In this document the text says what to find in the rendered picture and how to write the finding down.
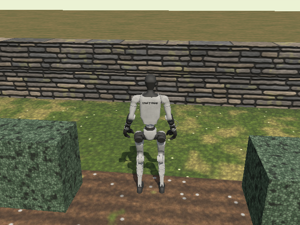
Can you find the left robot thigh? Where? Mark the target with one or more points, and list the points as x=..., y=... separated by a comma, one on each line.
x=139, y=141

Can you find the left robot hand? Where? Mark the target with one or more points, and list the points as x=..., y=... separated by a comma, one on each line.
x=129, y=131

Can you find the robot left upper arm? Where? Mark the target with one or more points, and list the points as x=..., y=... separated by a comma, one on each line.
x=133, y=105

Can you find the left robot forearm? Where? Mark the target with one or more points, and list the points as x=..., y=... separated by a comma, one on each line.
x=128, y=123

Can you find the right robot shin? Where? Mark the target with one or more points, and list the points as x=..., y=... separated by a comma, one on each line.
x=161, y=171

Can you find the right robot forearm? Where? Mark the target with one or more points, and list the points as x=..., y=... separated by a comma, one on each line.
x=172, y=124

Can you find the robot right upper arm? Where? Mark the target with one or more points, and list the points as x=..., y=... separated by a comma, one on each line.
x=167, y=107

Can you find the right robot hand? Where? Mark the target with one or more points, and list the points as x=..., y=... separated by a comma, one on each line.
x=174, y=133

